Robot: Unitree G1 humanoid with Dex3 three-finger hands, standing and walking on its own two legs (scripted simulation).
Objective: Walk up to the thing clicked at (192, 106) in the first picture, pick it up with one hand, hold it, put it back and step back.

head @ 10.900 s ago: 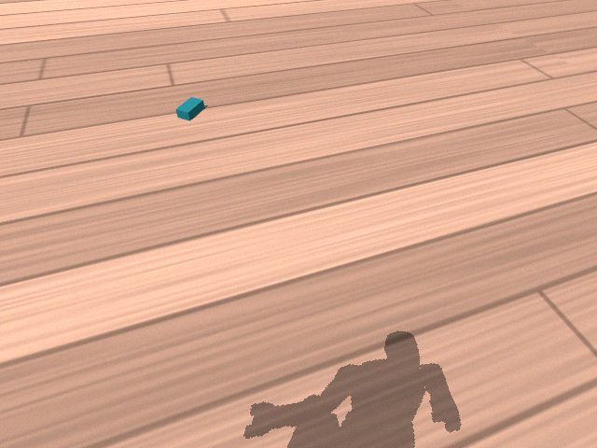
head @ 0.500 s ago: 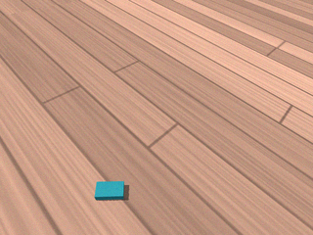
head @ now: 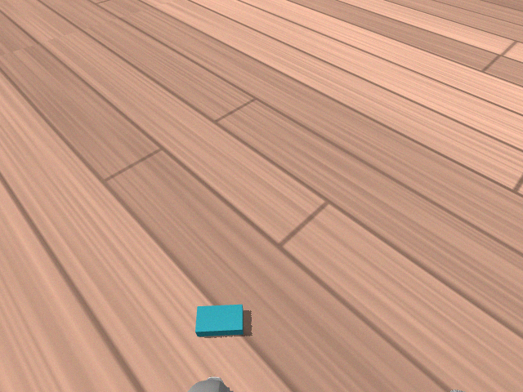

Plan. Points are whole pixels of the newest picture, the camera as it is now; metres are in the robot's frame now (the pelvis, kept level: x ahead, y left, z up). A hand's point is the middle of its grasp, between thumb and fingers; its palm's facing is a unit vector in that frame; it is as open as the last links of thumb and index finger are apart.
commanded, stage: walk up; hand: left
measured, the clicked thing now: (220, 320) +0.46 +0.17 -0.72
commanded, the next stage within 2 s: none
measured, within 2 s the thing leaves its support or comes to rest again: neither
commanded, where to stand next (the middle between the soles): +0.04 -0.03 m, yaw -2 degrees
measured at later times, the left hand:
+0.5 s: hand out of the picture +0.00 +0.20 -0.17, palm faces -0.08 -0.93 -0.36, open 7.4 cm
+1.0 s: hand out of the picture +0.01 +0.29 -0.14, palm faces +0.00 -0.89 -0.45, open 7.4 cm
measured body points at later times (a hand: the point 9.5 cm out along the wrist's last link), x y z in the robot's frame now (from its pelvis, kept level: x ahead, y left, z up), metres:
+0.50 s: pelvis -0.07 -0.07 -0.02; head -0.05 -0.07 +0.43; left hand +0.00 +0.25 -0.14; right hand -0.01 -0.45 -0.10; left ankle +0.06 +0.11 -0.68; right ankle -0.07 -0.22 -0.71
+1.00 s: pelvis +0.00 -0.01 +0.00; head +0.02 +0.00 +0.45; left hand +0.01 +0.34 -0.11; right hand +0.10 -0.33 -0.10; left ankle +0.06 +0.11 -0.71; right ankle -0.04 -0.18 -0.66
